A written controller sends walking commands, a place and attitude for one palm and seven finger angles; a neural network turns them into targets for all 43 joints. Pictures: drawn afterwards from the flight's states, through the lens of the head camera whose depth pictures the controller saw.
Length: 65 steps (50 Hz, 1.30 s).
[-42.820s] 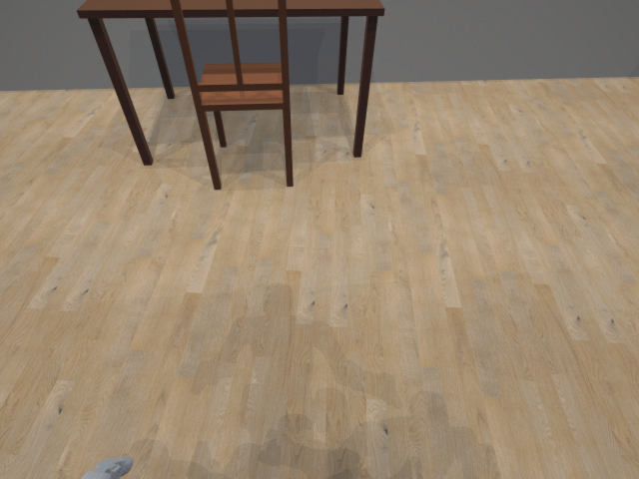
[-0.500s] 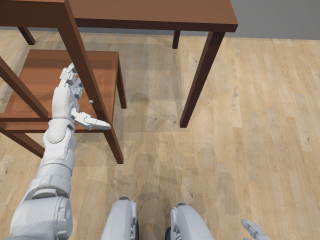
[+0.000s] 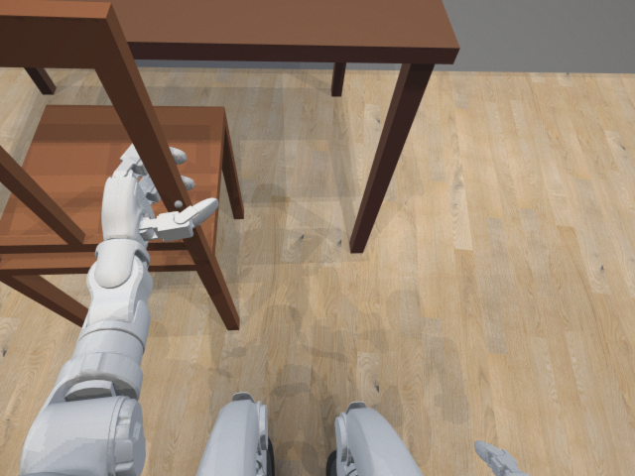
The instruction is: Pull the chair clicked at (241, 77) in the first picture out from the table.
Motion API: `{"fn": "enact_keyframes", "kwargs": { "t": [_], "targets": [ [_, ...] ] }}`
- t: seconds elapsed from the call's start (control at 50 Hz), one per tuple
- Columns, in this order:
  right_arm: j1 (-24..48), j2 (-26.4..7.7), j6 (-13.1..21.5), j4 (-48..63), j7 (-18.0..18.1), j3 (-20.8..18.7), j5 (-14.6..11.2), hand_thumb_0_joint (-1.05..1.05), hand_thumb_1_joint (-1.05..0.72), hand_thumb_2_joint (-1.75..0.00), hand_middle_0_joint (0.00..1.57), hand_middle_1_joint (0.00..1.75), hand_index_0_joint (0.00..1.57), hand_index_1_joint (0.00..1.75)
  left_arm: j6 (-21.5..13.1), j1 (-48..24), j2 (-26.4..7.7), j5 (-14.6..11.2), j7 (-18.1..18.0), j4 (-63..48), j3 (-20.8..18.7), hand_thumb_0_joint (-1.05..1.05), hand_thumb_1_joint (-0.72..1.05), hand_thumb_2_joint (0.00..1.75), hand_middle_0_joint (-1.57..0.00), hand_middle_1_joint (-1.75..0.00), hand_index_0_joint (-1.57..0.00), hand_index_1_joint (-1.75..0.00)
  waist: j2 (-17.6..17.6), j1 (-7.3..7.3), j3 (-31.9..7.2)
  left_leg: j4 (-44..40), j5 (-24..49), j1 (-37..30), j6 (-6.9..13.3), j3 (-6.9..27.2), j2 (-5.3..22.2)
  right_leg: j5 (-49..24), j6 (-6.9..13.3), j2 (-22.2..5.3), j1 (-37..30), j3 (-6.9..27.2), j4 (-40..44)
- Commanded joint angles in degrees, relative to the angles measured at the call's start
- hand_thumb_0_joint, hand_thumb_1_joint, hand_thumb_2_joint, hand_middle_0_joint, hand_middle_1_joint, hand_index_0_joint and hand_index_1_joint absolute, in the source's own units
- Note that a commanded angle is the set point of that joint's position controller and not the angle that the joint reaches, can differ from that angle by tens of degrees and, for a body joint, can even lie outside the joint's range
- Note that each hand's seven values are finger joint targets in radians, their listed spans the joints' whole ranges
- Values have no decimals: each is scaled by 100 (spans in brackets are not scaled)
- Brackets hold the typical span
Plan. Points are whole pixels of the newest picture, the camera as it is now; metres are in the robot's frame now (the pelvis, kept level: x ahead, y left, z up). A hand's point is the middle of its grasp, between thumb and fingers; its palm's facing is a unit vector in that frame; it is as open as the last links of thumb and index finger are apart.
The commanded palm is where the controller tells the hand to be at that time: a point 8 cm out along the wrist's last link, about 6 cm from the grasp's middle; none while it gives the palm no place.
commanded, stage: hook a spindle and tug to test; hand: left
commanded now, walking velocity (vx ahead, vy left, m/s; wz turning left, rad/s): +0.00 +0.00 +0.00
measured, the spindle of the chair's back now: (12, 175) +0.47 +0.37 +0.05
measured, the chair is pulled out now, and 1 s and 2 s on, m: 0.00 0.03 0.13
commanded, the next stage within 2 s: step backward, pulling the chair out in 0.80 s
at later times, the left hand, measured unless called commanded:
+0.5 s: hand (178, 216) +0.43 +0.16 +0.04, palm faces +0.06 -1.00 -0.02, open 6.0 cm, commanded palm +0.39 +0.21 +0.04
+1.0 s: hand (175, 234) +0.40 +0.16 +0.04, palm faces +0.09 -0.99 -0.11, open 6.0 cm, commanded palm +0.36 +0.21 +0.04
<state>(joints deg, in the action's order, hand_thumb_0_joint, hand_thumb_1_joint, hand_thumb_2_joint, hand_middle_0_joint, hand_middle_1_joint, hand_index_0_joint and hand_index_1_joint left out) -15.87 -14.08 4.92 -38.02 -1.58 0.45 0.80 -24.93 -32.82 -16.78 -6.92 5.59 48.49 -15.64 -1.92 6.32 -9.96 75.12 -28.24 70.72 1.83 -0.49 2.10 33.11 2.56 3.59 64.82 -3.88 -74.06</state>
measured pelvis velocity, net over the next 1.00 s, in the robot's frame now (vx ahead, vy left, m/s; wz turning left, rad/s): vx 0.01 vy -0.01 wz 0.02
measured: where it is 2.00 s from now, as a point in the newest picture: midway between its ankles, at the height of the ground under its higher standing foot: outside the picture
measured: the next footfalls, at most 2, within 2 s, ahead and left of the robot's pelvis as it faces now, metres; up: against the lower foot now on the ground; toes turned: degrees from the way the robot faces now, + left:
none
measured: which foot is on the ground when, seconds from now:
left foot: down 0.00-1.00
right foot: down 0.00-1.00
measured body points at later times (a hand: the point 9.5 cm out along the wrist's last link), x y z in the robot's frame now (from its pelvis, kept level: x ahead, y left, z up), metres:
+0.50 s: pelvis +0.01 -0.01 +0.01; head +0.13 +0.00 +0.44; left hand +0.42 +0.22 +0.04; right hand +0.12 -0.26 -0.11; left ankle +0.06 +0.10 -0.61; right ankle +0.02 -0.10 -0.61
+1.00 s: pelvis +0.01 -0.01 +0.03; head +0.11 +0.00 +0.47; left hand +0.39 +0.22 +0.05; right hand +0.13 -0.25 -0.09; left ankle +0.06 +0.10 -0.61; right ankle +0.02 -0.10 -0.61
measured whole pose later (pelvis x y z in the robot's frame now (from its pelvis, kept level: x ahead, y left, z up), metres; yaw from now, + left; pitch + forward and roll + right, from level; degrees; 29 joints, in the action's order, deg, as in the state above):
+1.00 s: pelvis +0.01 -0.01 +0.03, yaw +1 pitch +16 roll -1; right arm -12.2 -12.8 -0.2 -34.7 2.3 0.7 -2.5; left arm -14.6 -21.4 -14.2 -5.3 -0.1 34.7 -8.5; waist -1.1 3.7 -3.8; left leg 67.9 -25.9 57.4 1.5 -0.8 1.0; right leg 32.2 3.0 2.9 52.0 -3.2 -68.0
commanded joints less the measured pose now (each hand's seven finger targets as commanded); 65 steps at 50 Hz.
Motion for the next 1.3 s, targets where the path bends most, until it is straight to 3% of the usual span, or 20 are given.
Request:
{"fn": "enact_keyframes", "kwargs": {
  "t": [0.0, 0.02, 0.08, 0.18, 0.34, 0.46, 0.62, 0.72, 0.86, 0.88, 0.9, 0.92, 0.94, 0.96, 0.98, 1.02, 1.06, 1.12, 1.2, 1.28],
  "targets": [
    [-410, -936, 160, 502, 61, -345, -26, 0, -90, -90, 20, 30, 20, 30, -559, -1774, -974, -58, 99, -1412, -95, 0, 68, 80, -50, -145, -50, -145, -383, -46, -2730, -791, 1609, -2745, -118, 520, -144, -1834, -63, 23, -713, 365, 1089],
    [-410, -924, 155, 486, 63, -333, -32, 0, -90, -90, 20, 30, 20, 30, -552, -1831, -941, -48, 111, -1320, -44, 0, 73, 83, -50, -145, -50, -145, -253, -3, -2575, -789, 1518, -2600, -105, 506, -150, -1802, -78, 16, -747, 384, 1116],
    [-402, -912, 185, 502, 76, -350, -30, 0, -90, -90, 20, 30, 20, 30, -593, -1896, -896, -69, 130, -1527, -18, 0, 90, 90, -50, -145, -50, -145, -431, -20, -2801, -748, 1678, -2768, -105, 485, -153, -1949, -74, 7, -763, 401, 1077],
    [-396, -917, 184, 557, 52, -380, -39, 0, -90, -90, 20, 30, 20, 30, -568, -1276, -849, -154, 184, -1768, -40, 0, 90, 90, -50, -145, -50, -145, -400, -153, -3052, -769, 2125, -3014, -134, 480, -141, -2333, -62, 14, -961, 363, 1032],
    [-315, -862, 132, 623, 49, -376, -56, 0, -90, -90, 20, 30, 20, 30, -525, -806, -836, -115, 154, -1983, 0, 0, 90, 90, -50, -145, -50, -145, -147, -184, -2701, -745, 2032, -2632, -84, 354, -179, -2575, -105, -10, -1289, 475, 1093],
    [-225, -851, 157, 717, 54, -377, -62, 0, -90, -90, 20, 30, 20, 30, -558, -444, -780, -200, 230, -2343, 51, 0, 90, 90, -50, -145, -50, -145, -358, -284, -2805, -740, 2161, -2768, -91, 332, -197, -2698, -81, -21, -1381, 502, 1071],
    [-99, -831, 185, 730, 83, -387, -86, 0, -90, -90, 20, 30, 20, 30, -499, -151, -577, -276, 254, -2564, 226, 0, 90, 90, -50, -145, -50, -145, -96, -248, -2567, -759, 1968, -2696, -84, 344, -195, -2553, -118, -36, -1328, 478, 1132],
    [-32, -818, 237, 737, 103, -390, -89, 0, -90, -90, 20, 30, 20, 30, -538, -138, -311, -238, 234, -2745, 523, 0, 90, 90, -50, -145, -50, -145, -218, -231, -2547, -787, 1995, -2959, -106, 424, -182, -2377, -83, -38, -1063, 391, 1089],
    [-9, -861, 292, 681, 154, -387, -74, 0, -90, -90, 20, 30, 20, 30, -530, -533, -379, -176, 160, -2690, 533, 0, 90, 90, -50, -145, -50, -145, -217, -158, -2490, -787, 1677, -2897, -99, 499, -189, -1991, -65, -34, -849, 378, 1100],
    [42, -792, 309, 645, 152, -350, -85, 0, -90, -90, 20, 30, 20, 30, -537, -850, -17, -151, 170, -2600, 900, 0, 90, 90, -50, -145, -50, -145, -249, -45, -2373, -782, 1544, -2905, -110, 528, -186, -1849, -73, -45, -653, 357, 1101],
    [-429, -1004, -227, 1031, 361, -400, -366, 0, -90, -90, 20, 30, 20, 30, 201, -1044, -2382, 510, -568, -3137, -327, 0, 90, 90, -50, -145, -50, -145, -246, -510, -3528, -1877, 1585, -4505, 51, 323, -5, -1849, -67, -408, -3015, 1067, 2222],
    [-318, -781, -391, 1245, 516, -291, -434, 0, -90, -90, 20, 30, 20, 30, 641, -847, -1486, 475, -778, -3274, 341, 0, 90, 90, -50, -145, -50, -145, -568, -308, -3162, -2106, 1917, -4699, 104, 217, -124, -2684, -106, -398, -3235, 914, 2601],
    [-377, -749, -465, 1282, 594, -269, -464, 0, -90, -90, 20, 30, 20, 30, 888, -564, -1060, 433, -865, -3260, 629, 0, 90, 90, -50, -145, -50, -145, -334, -228, -2957, -2213, 2102, -4645, 119, 234, -109, -3124, -160, -443, -3342, 805, 2665],
    [-230, -797, -546, 1297, 652, -252, -457, 0, -90, -90, 20, 30, 20, 30, 1141, -277, -985, 461, -899, -2970, 703, 0, 90, 90, -50, -145, -50, -145, -539, -262, -2822, -2270, 2352, -4630, 101, 236, -48, -3325, -172, -497, -3259, 800, 2594],
    [-156, -781, -689, 1197, 669, -198, -466, 0, -90, -90, 20, 30, 20, 30, 1385, 254, -787, 473, -955, -2160, 848, 0, 90, 90, -50, -145, -50, -145, -203, -252, -2102, -2382, 1925, -4249, 105, 290, 21, -2989, -270, -523, -3192, 873, 2811],
    [-100, -775, -872, 1086, 732, -112, -481, 0, -90, -90, 20, 30, 20, 30, 1657, 290, -596, 537, -1081, -1559, 1091, 0, 90, 90, -50, -145, -50, -145, -48, -196, -1464, -2683, 1776, -3956, 115, 363, 72, -3066, -334, -583, -3324, 837, 2995],
    [-116, -813, -947, 1032, 806, -101, -452, 0, -90, -90, 20, 30, 20, 30, 1572, -379, -750, 537, -1196, -1488, 1034, 0, 90, 90, -50, -145, -50, -145, -130, -170, -1455, -2891, 2173, -4208, 95, 381, 107, -3526, -421, -627, -3514, 800, 3173],
    [-170, -813, -1017, 870, 837, -104, -402, 0, -90, -90, 20, 30, 20, 30, 1437, -622, -592, 546, -1273, -978, 1175, 0, 90, 90, -50, -145, -50, -145, -651, -191, -1508, -3147, 3354, -4997, 68, 468, 271, -3908, -470, -554, -3535, 694, 3400],
    [-121, -805, -1066, 771, 830, -176, -370, 0, -90, -90, 20, 30, 20, 30, 1251, -763, -353, 480, -1194, -731, 1364, 0, 90, 90, -50, -145, -50, -145, -1250, -281, -1642, -3483, 4466, -5961, 72, 766, 540, -3188, -375, -327, -3329, 542, 3541],
    [33, -795, -1060, 770, 801, -269, -331, 0, -90, -90, 20, 30, 20, 30, 1118, -501, -260, 392, -1082, -673, 1374, 0, 90, 90, -50, -145, -50, -145, -1439, -350, -1689, -4001, 4383, -6329, 118, 1024, 777, -1980, -297, -155, -3274, 472, 3511]
  ]
}}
